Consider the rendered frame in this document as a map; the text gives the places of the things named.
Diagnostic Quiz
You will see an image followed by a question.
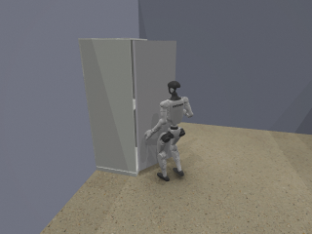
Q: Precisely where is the right robot upper arm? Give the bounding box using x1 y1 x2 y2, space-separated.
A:
181 97 193 118

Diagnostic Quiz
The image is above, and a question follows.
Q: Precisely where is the left robot hand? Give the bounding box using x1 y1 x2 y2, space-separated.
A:
144 130 153 140

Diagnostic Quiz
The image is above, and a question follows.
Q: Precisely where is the robot head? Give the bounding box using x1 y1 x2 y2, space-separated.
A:
168 81 181 101

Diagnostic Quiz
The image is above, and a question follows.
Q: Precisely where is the left robot upper arm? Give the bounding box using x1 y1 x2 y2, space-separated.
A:
160 100 169 125

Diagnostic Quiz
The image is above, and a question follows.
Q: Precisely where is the fridge door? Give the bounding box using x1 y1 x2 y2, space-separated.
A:
133 40 176 171

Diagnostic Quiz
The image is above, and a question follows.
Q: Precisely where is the robot left thigh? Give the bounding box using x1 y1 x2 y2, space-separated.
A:
157 132 172 159

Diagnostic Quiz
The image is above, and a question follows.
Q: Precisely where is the left robot forearm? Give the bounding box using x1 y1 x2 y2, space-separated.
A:
150 119 163 135

